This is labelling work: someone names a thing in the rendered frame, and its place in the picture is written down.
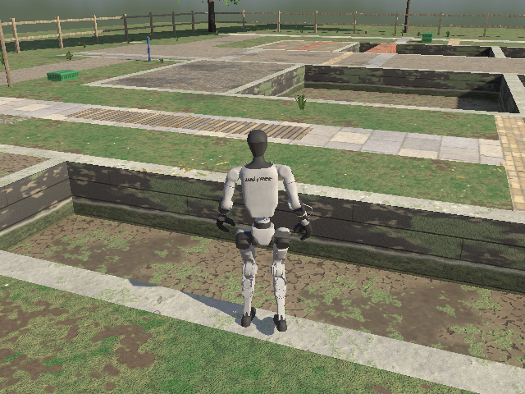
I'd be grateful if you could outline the left robot hand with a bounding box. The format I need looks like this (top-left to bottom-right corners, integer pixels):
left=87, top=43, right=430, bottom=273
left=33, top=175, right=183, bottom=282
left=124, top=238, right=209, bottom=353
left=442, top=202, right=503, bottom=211
left=216, top=218, right=235, bottom=232

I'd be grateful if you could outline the robot torso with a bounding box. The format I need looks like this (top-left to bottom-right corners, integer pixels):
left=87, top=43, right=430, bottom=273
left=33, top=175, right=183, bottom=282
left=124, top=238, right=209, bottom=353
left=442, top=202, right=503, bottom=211
left=240, top=162, right=279, bottom=246

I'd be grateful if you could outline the robot right upper arm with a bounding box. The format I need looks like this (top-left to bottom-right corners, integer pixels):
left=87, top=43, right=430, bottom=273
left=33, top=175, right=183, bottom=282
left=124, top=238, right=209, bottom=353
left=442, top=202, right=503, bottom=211
left=276, top=164, right=301, bottom=210

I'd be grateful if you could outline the robot left upper arm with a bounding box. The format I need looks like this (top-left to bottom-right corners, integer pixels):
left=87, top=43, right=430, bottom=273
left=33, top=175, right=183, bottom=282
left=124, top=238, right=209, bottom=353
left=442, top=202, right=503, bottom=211
left=221, top=166, right=242, bottom=210

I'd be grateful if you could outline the left robot foot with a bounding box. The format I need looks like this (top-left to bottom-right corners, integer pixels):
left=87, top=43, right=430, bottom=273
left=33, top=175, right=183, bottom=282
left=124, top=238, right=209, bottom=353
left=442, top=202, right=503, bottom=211
left=241, top=307, right=256, bottom=328

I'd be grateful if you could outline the right robot hand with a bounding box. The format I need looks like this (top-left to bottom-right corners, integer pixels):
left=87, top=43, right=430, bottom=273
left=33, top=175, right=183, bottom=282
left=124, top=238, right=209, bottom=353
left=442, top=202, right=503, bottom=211
left=294, top=221, right=313, bottom=241

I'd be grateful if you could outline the robot right forearm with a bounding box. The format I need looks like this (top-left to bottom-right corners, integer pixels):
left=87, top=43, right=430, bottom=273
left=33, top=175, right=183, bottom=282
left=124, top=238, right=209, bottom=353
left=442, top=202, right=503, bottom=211
left=293, top=197, right=309, bottom=226

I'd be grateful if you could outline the robot left forearm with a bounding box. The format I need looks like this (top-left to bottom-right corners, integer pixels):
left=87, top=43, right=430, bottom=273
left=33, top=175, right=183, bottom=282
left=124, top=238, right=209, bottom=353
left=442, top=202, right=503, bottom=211
left=217, top=197, right=230, bottom=221

